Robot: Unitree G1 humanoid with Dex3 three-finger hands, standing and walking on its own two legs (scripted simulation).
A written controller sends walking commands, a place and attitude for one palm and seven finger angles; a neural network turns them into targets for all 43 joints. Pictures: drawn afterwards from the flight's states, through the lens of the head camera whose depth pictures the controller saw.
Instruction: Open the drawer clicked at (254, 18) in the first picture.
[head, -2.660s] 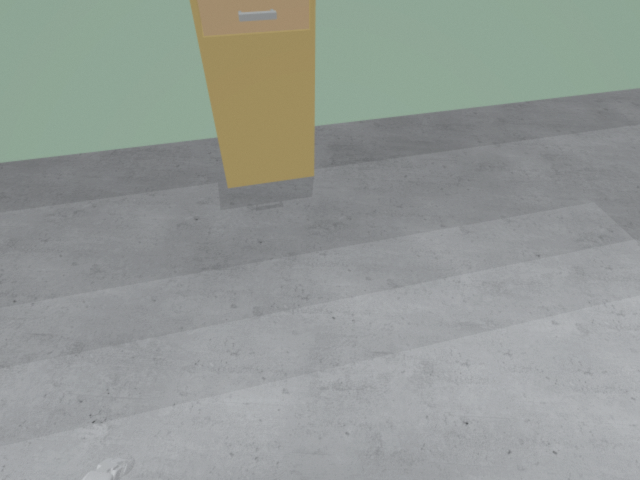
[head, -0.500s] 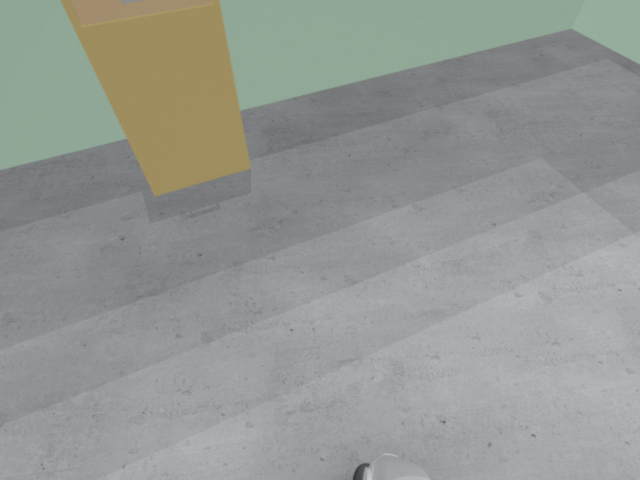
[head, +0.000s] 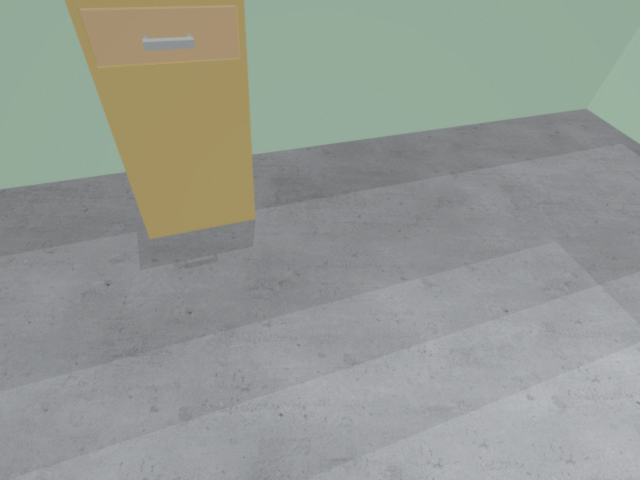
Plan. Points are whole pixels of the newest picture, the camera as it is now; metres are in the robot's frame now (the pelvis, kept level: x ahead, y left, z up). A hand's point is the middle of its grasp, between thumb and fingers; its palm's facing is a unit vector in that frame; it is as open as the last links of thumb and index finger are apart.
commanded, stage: walk to a spot facing it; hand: left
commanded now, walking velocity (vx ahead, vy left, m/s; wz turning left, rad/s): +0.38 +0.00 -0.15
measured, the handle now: (168, 40) +1.13 +0.52 +0.02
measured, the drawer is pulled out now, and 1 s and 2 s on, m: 0.00 0.00 0.00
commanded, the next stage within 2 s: turn to face it in 0.86 s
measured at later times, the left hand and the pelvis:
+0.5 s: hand (271, 354) +0.35 +0.10 -0.16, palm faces -0.10 -0.97 -0.23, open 7.4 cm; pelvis +0.22 -0.07 -0.01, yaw -6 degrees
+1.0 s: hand (304, 371) +0.32 +0.04 -0.16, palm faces +0.19 -0.97 -0.13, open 7.4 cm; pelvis +0.42 -0.09 +0.01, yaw +6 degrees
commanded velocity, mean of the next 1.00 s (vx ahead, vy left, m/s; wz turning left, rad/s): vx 0.29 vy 0.00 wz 0.20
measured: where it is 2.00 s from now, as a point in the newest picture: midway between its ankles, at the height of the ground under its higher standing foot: (339, 397)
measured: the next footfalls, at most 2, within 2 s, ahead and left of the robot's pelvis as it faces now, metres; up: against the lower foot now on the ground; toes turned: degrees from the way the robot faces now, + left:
right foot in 0.44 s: +0.35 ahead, -0.17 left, +0.00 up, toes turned -15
left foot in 1.06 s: +0.56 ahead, +0.02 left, +0.00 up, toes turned +17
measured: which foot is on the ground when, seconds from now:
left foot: down 0.00-0.46, up 0.48-1.00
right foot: up 0.00-0.42, down 0.44-1.00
